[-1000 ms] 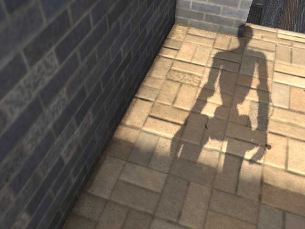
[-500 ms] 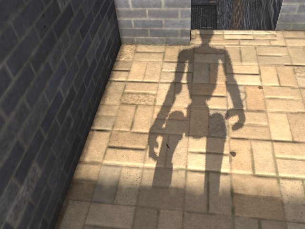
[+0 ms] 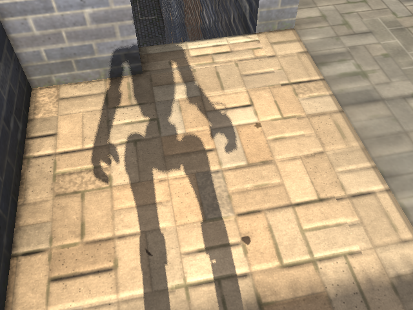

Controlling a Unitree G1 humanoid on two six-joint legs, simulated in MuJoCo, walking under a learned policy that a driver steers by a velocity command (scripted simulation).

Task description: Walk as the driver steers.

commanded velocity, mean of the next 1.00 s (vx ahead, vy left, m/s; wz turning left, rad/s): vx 0.50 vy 0.00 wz -0.03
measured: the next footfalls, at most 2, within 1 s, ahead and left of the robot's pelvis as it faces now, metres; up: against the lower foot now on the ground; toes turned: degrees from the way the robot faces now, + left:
right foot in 0.38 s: +0.35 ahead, -0.19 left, +0.00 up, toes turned -13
left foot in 0.96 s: +0.69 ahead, -0.01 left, +0.00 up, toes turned +5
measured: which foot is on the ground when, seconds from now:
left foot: down 0.00-0.38, up 0.40-0.94, down 0.96-1.00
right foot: up 0.00-0.36, down 0.38-0.96, up 0.98-1.00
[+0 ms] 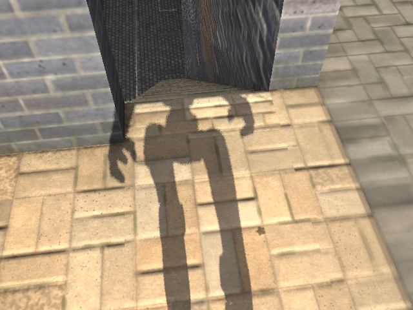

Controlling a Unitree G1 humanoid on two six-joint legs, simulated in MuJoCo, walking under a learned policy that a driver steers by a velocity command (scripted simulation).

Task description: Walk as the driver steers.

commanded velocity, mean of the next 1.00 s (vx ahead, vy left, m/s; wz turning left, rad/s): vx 0.37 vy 0.00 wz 0.17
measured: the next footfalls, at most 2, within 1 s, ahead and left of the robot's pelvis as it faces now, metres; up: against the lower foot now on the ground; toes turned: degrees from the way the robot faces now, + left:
right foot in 0.44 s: +0.44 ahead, -0.12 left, +0.00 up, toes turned +9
left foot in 0.88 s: +0.59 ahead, +0.13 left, +0.00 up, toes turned +9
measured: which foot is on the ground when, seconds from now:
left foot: down 0.00-0.46, up 0.48-0.86, down 0.88-1.00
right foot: up 0.00-0.42, down 0.44-0.90, up 0.92-1.00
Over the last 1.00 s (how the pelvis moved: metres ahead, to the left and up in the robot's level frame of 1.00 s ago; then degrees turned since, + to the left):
0.55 -0.09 -0.02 4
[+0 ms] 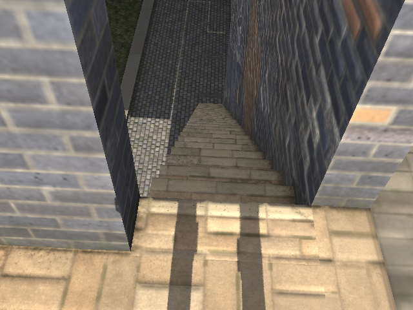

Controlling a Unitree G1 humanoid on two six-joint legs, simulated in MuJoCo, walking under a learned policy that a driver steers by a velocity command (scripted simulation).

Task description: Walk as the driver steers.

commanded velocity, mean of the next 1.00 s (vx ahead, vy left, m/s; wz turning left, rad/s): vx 0.17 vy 0.00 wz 0.00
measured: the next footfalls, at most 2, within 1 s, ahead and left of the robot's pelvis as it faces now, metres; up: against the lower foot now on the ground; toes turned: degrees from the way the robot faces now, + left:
right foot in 0.14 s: +0.05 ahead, -0.15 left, +0.00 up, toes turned +1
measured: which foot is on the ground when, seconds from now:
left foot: down 0.00-1.00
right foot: up 0.00-0.12, down 0.14-0.70, up 0.72-1.00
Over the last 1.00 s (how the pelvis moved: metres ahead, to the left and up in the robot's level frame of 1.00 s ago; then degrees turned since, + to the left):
0.48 0.00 0.02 8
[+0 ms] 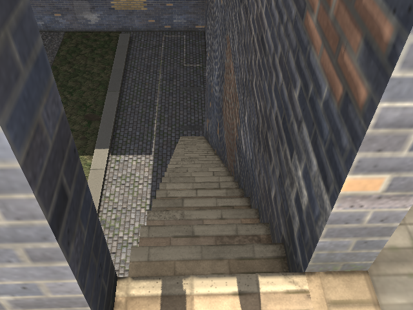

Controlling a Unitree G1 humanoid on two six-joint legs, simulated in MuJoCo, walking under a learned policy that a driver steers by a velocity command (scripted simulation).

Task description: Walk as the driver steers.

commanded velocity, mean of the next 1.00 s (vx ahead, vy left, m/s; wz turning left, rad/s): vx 0.40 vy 0.00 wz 0.00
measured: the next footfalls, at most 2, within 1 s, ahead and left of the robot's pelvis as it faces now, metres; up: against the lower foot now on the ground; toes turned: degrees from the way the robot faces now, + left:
right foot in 0.16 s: +0.24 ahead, -0.14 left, +0.00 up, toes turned -4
left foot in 0.70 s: +0.51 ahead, +0.10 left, +0.00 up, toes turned +4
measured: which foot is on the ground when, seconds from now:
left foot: down 0.00-0.18, up 0.20-0.68, down 0.70-1.00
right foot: up 0.00-0.14, down 0.16-0.72, up 0.74-1.00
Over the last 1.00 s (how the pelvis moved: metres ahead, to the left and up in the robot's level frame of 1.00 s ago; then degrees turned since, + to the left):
0.20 -0.01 0.01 -1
